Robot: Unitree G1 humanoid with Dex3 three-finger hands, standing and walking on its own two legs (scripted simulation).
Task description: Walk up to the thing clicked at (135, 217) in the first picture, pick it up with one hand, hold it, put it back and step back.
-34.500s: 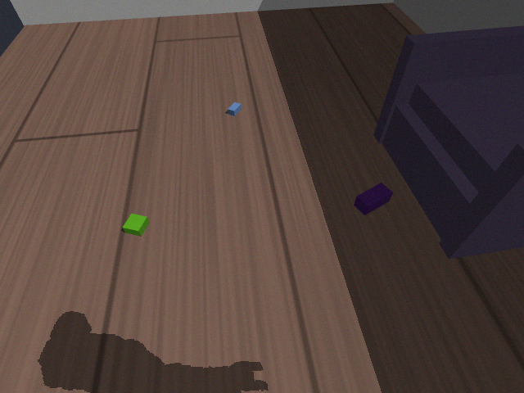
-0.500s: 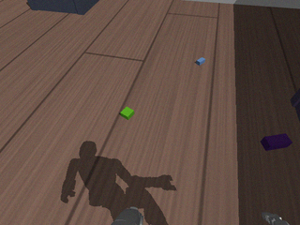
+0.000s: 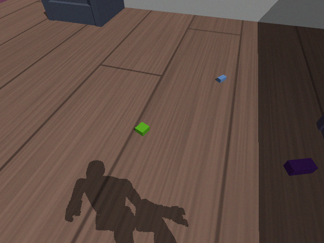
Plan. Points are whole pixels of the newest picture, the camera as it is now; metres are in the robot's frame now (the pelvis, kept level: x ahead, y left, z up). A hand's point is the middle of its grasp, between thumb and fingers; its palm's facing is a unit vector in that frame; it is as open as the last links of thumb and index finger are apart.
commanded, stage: step back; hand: left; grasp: from above
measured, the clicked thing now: (142, 128) +1.06 +0.21 -0.74
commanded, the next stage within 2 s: stand in 0.52 s
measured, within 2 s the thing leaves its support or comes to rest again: neither
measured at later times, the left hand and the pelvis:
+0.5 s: hand out of the picture +0.12 +0.28 -0.15, palm faces +0.03 -0.94 -0.35, open 7.3 cm; pelvis +0.05 +0.02 +0.01, yaw +1 degrees
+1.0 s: hand out of the picture +0.13 +0.26 -0.14, palm faces -0.02 -0.94 -0.33, open 7.3 cm; pelvis +0.04 +0.01 +0.02, yaw +0 degrees
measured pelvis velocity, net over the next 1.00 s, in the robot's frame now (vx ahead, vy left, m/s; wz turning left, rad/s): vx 0.04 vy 0.01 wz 0.01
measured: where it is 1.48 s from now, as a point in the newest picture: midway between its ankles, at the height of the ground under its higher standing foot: outside the picture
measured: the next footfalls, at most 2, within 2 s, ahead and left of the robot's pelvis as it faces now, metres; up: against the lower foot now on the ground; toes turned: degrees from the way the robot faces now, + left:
none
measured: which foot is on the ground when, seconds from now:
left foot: down 0.00-1.00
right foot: down 0.00-1.00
